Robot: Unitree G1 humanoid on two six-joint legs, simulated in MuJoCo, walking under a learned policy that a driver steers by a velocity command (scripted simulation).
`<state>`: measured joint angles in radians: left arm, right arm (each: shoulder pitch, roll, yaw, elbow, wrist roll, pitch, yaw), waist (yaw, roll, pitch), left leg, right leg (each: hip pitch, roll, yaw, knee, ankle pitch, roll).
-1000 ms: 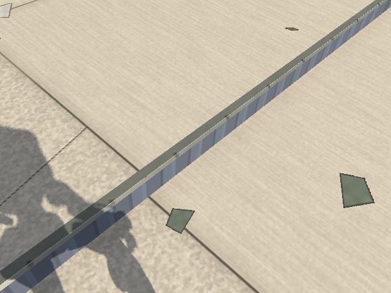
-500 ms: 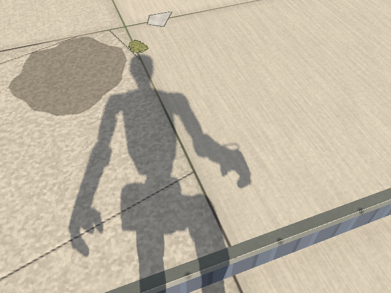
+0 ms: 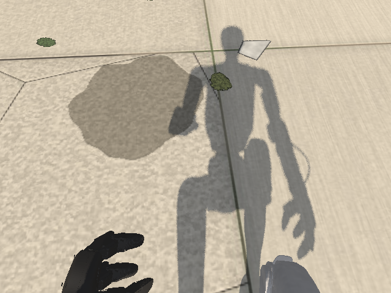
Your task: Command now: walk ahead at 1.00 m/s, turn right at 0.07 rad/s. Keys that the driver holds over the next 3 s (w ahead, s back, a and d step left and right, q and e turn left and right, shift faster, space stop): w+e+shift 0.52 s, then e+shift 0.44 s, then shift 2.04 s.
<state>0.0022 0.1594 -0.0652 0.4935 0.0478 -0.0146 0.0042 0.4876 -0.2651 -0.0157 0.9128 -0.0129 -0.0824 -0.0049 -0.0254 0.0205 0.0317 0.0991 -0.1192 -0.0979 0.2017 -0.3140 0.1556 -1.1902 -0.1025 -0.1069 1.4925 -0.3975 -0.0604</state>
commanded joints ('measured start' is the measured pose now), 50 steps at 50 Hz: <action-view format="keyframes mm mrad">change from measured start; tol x64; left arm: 1 196 143 53 22 -34 9 -13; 50 106 322 183 -25 -63 -7 -17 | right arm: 1 -82 -245 -50 -98 39 -36 -5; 50 -301 -211 -58 -317 0 23 -24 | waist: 1 149 37 -222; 50 -8 45 -184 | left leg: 1 -335 216 67 19 1604 37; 3 -106 289 76 426 1825 1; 5 -565 -31 116 1416 370 -73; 8 -989 37 -47 1744 108 -64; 26 492 616 -543 302 -22 27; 41 -332 292 285 370 1007 -137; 44 -701 57 271 1227 -375 -222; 50 -721 137 -59 1088 -180 -230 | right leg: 1 892 142 -122 -249 158 -47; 7 1167 -95 1202 -1278 -421 -313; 22 1142 92 431 -1107 1134 -89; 27 413 164 215 -26 -34 -40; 42 1200 203 26 -882 509 -68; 45 1616 -257 869 -1000 1065 -473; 50 1019 -63 631 -1120 712 -297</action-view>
